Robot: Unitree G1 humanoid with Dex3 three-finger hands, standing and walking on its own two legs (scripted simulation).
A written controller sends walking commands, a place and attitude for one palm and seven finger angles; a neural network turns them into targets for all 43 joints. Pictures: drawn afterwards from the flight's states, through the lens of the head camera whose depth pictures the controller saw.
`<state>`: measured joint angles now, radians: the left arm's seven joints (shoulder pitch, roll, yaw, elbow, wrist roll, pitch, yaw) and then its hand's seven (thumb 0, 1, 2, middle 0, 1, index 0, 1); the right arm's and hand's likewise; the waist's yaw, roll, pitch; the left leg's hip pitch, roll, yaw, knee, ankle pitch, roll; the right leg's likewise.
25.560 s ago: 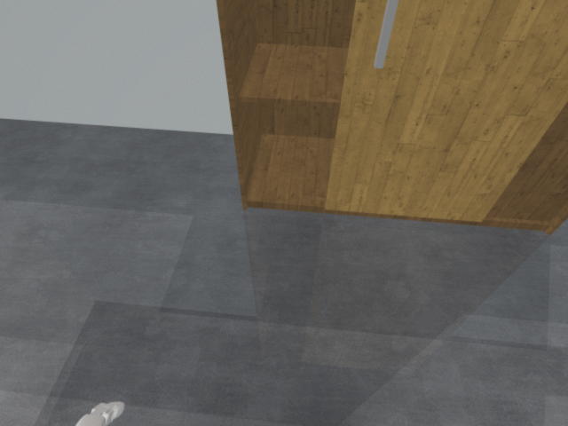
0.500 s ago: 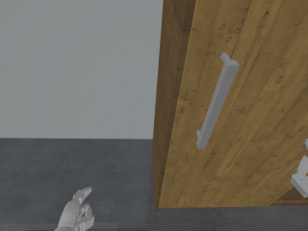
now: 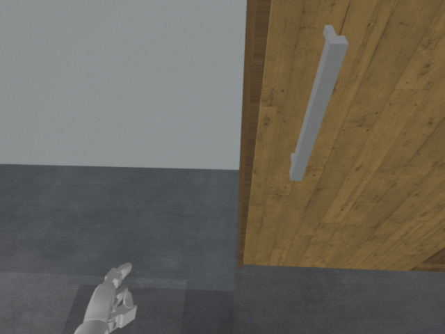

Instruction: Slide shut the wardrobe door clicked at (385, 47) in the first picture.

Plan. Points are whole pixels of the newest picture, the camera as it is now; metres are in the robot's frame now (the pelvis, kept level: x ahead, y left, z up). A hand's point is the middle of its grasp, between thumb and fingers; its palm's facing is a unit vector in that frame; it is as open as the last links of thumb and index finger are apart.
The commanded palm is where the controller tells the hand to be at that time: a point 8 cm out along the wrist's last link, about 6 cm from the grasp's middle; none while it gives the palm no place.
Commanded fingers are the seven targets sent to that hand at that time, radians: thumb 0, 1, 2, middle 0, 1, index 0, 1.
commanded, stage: step back with the hand held close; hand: right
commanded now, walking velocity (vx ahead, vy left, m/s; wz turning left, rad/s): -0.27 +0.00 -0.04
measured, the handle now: (309, 116) +0.46 -0.14 +0.15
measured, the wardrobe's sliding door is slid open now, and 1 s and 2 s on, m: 0.00 0.00 0.00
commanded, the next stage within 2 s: stop stepping back and stand still in 1.04 s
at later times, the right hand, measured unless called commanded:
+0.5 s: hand out of the picture +0.15 -0.28 +0.17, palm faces +0.46 +0.78 -0.42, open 7.4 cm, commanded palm +0.08 -0.32 +0.19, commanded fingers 0.00 -0.90 -0.90 0.20 0.30 0.20 0.30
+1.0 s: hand out of the picture +0.11 -0.26 +0.18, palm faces +0.31 +0.84 -0.44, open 7.4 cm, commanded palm +0.04 -0.31 +0.19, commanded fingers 0.00 -0.90 -0.90 0.20 0.30 0.20 0.30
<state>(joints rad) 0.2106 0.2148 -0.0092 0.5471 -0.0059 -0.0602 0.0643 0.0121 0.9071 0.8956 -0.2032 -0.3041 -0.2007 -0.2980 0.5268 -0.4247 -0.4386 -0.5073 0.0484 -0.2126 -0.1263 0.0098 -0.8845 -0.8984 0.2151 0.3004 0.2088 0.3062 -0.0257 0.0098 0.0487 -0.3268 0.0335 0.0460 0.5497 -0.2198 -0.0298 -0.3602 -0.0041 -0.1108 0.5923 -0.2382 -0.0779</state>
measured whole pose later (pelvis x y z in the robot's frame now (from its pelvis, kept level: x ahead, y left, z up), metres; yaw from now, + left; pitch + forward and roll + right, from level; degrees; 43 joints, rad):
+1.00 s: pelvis -0.11 -0.02 +0.00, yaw +2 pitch +0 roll +6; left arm 0.20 0.20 0.01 0.62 0.03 -0.11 0.09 0.01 0.91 0.90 -0.21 -0.30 -0.20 -0.30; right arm 0.53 -0.50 -0.44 -0.54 0.06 -0.33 -0.11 0.01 -0.88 -0.90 0.22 0.30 0.21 0.31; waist 0.03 0.00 0.01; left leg -0.22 -0.07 -0.02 0.54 -0.38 0.00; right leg -0.51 -0.03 -0.03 0.52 -0.02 -0.08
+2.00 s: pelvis -0.22 -0.10 +0.00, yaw +1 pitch -2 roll +3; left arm 0.28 0.17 -0.02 0.65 0.01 -0.09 0.04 0.01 0.90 0.90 -0.21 -0.30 -0.20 -0.30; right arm 0.53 -0.44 -0.44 -0.51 0.02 -0.22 -0.14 0.01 -0.89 -0.90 0.21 0.30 0.21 0.31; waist -0.01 0.01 -0.01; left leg -0.24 -0.02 0.06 0.52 -0.23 0.03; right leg -0.41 -0.01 -0.01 0.78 -0.36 -0.02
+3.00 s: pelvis -0.18 -0.11 +0.01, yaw -2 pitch -1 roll +0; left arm 0.25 0.15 0.01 1.11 0.02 0.01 0.03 0.01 0.93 0.90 -0.20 -0.30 -0.20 -0.30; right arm 0.24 -0.14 0.00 1.15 -0.01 0.01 -0.03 0.01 -0.92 -0.90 0.20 0.30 0.20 0.30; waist 0.01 0.00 0.05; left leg -0.18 0.02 -0.05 0.42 -0.22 -0.04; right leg -0.21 0.05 0.00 0.43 -0.20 -0.05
